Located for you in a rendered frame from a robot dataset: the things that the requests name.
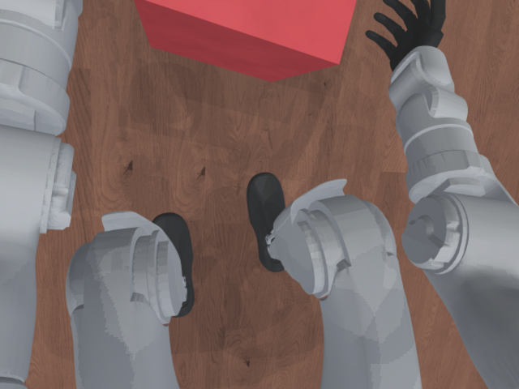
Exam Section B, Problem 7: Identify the robot thigh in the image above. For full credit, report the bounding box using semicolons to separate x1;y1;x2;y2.
287;194;422;389
71;227;181;389

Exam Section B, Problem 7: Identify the robot left upper arm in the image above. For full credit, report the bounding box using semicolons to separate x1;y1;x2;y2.
0;124;76;389

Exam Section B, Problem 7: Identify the robot right thigh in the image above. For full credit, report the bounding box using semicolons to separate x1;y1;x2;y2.
287;194;422;389

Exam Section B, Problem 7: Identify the robot right upper arm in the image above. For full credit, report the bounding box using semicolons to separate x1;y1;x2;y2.
401;191;519;389

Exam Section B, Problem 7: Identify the robot left thigh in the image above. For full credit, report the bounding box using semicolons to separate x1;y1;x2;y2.
71;227;181;389

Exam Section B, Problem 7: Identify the robot right hand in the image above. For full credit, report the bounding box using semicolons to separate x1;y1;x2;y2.
366;0;446;72

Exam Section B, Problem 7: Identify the right robot forearm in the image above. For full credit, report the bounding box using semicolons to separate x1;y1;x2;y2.
388;45;519;207

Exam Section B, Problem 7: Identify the left robot forearm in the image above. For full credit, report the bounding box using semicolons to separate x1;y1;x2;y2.
0;0;83;136

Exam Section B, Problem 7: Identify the carton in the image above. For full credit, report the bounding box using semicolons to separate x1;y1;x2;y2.
134;0;357;82

